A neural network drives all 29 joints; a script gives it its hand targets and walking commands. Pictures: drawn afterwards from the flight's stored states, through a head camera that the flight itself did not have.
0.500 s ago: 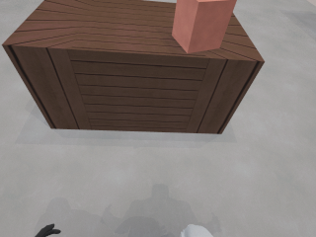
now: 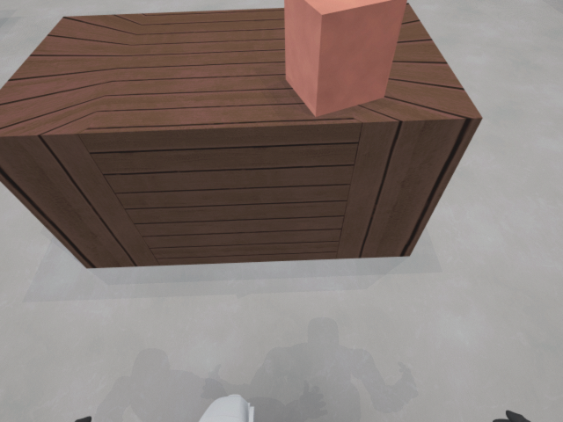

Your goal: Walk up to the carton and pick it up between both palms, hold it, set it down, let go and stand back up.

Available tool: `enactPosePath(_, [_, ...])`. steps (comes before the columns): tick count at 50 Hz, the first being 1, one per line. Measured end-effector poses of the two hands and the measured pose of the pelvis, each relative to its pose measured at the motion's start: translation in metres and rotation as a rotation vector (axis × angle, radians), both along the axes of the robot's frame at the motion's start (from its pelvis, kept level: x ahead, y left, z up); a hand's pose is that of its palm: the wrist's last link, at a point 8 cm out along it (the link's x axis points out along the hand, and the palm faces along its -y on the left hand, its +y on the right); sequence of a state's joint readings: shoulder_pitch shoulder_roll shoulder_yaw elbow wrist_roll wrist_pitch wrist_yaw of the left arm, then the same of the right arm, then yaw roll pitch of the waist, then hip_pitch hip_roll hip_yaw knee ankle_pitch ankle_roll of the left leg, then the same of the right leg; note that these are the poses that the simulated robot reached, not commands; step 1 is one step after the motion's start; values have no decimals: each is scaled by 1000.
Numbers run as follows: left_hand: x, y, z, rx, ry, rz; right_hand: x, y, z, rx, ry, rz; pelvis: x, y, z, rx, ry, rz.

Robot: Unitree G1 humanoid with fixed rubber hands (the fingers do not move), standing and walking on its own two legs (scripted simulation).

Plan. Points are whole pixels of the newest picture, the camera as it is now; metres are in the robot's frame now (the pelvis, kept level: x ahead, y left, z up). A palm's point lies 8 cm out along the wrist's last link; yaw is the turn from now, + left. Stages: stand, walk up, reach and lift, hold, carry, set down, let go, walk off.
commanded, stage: walk up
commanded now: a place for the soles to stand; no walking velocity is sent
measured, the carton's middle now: (337, 44) +0.95 -0.10 +0.05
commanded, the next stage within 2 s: none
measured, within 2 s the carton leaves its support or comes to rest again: neither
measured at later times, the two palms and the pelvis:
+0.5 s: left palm (105, 353) +0.23 +0.32 -0.11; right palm (542, 402) +0.16 -0.33 -0.07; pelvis +0.13 +0.00 -0.01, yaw +0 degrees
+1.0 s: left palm (139, 323) +0.28 +0.28 -0.11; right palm (525, 304) +0.31 -0.38 -0.09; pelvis +0.23 -0.05 -0.02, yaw +3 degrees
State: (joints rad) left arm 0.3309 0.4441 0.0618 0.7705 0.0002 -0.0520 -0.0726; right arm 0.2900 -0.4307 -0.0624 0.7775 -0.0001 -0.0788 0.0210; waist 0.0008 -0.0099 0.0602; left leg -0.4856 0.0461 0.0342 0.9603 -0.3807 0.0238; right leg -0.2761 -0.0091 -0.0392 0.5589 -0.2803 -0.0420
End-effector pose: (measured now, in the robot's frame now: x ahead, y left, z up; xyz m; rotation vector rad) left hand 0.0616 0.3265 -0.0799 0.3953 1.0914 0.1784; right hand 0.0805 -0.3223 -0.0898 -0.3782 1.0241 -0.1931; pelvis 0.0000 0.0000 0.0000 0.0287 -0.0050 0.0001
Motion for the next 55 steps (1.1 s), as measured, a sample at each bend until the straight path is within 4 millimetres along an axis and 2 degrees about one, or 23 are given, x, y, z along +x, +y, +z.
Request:
enactPosePath(5, [13, 9, -8, -16, 36, 15, 30, 9, 2, -16, 16, 10, 27, 9, -1, -17, 14, 11])
enactPosePath(8, [28, 17, -17, -36, 37, 27, 51, 18, 5, -39, 23, 27, 45, 20, -5, -37, 35, 28])
enactPosePath(11, [53, 23, -30, -59, 12, 19, 64, 24, 6, -75, 7, 21, 60, 29, -12, -40, 4, 28])
enactPosePath(16, [103, 20, -28, -88, -52, 2, 67, 17, 26, -126, 15, -11, 87, 30, -5, -60, -21, 12])
enactPosePath(19, [129, 14, -29, -99, -79, -5, 68, 10, 29, -138, 40, -21, 100, 26, -5, -58, -34, 10])
enactPosePath(23, [154, 1, -28, -94, -84, -13, 75, -3, 24, -131, 66, -28, 117, 13, -6, -46, -48, 7])
enactPosePath(29, [194, -30, -23, -61, -86, -24, 109, -40, 7, -107, 67, -30, 151, -21, -13, -10, -10, -7])
enactPosePath(32, [200, -43, -22, -38, -89, -9, 135, -55, -5, -89, 65, -18, 166, -40, -19, -11, -18, 6])
enactPosePath(37, [190, -52, -8, -8, -16, 16, 186, -64, 1, -62, 10, 4, 189, -53, -7, 5, -5, 12])
enactPosePath(44, [190, -55, -11, -11, 35, 43, 224, -65, 3, -67, 7, 33, 210, -57, -6, -1, -4, 34])
enactPosePath(49, [212, -49, -24, -33, 11, 46, 235, -61, 2, -105, 17, 40, 227, -48, -15, -23, -4, 48])
enactPosePath(55, [263, -61, -25, -63, -66, 17, 220, -79, 19, -158, 39, -12, 245, -56, -11, -36, -34, 24])
